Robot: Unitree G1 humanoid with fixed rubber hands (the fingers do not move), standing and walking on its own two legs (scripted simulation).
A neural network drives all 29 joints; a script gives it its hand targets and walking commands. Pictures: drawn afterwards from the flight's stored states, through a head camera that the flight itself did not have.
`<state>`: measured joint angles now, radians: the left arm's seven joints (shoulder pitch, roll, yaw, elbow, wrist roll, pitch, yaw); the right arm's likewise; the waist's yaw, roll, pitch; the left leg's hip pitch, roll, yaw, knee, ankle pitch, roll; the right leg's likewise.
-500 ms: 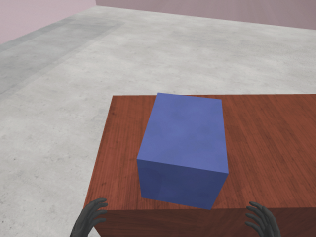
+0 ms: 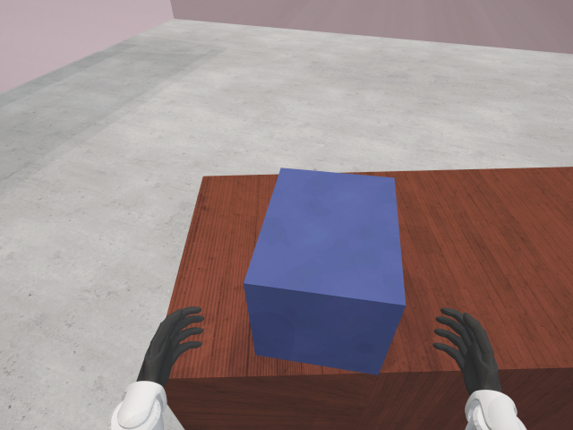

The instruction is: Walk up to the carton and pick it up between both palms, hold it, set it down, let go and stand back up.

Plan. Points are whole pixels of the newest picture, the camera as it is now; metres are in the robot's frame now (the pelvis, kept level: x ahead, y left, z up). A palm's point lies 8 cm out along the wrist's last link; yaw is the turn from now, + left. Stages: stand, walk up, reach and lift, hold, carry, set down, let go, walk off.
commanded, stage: reach and lift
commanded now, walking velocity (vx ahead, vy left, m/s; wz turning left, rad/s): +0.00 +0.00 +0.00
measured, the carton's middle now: (326, 264) +0.46 -0.05 -0.05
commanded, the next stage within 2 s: none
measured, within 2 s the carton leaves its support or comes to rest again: neither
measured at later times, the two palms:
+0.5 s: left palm (171, 302) +0.32 +0.19 +0.04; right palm (475, 323) +0.28 -0.24 +0.03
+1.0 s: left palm (187, 234) +0.40 +0.17 +0.10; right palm (479, 267) +0.34 -0.25 +0.08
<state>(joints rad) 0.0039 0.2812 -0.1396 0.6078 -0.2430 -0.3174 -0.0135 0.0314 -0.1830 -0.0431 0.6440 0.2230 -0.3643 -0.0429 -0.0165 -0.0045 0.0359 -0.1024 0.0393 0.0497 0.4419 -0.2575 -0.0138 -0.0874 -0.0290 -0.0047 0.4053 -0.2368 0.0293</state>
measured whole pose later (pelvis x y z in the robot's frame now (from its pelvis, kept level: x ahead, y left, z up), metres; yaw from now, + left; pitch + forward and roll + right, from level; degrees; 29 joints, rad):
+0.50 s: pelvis +0.01 +0.00 +0.01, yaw -1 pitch -2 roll +0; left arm -0.17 0.26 -0.03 0.47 -0.20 -0.05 -0.02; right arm -0.10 -0.23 -0.02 0.51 0.25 -0.17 -0.10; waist -0.03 0.00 0.02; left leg -0.10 0.04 0.06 0.36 -0.23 -0.02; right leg -0.09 -0.02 0.01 0.32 -0.20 0.03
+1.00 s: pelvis +0.00 +0.00 +0.01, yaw -1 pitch +4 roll -1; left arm -0.59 0.29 0.01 0.72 -0.20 0.11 0.00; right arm -0.47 -0.30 0.00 0.69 0.30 0.00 -0.08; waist -0.06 0.00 -0.05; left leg -0.24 0.05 0.07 0.37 -0.19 -0.01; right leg -0.23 -0.02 0.01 0.32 -0.16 0.03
